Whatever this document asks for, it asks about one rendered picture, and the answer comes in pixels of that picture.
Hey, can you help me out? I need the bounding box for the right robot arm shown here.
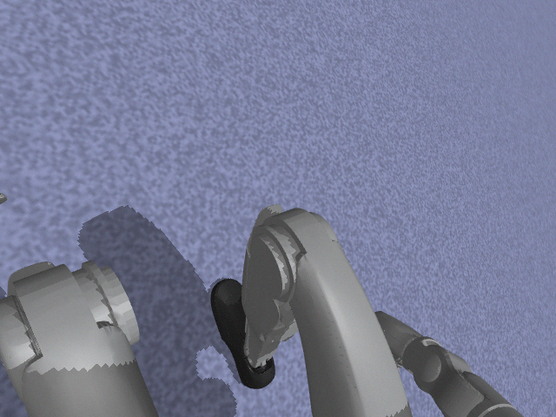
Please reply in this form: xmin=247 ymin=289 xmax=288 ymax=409
xmin=402 ymin=336 xmax=524 ymax=417

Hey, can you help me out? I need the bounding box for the right robot hand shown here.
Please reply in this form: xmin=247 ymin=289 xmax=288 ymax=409
xmin=375 ymin=311 xmax=423 ymax=372

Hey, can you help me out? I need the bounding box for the right robot foot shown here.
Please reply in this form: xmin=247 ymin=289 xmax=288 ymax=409
xmin=211 ymin=279 xmax=275 ymax=389

